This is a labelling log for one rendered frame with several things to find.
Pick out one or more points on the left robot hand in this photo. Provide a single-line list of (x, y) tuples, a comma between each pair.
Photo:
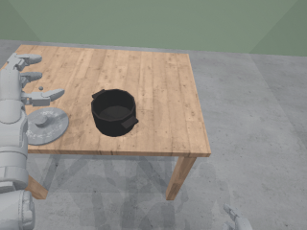
[(12, 82)]

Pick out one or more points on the right robot hand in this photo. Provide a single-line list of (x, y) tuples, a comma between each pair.
[(236, 215)]

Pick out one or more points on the pot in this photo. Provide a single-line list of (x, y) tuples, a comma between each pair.
[(114, 112)]

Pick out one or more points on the left robot upper arm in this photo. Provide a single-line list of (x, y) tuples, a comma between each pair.
[(17, 211)]

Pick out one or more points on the knob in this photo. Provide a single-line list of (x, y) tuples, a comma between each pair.
[(41, 120)]

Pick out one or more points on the robot left forearm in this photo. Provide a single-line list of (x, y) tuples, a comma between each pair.
[(13, 146)]

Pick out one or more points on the table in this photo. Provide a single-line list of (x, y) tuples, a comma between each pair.
[(167, 105)]

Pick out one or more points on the lid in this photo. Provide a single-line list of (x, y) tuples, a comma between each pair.
[(39, 136)]

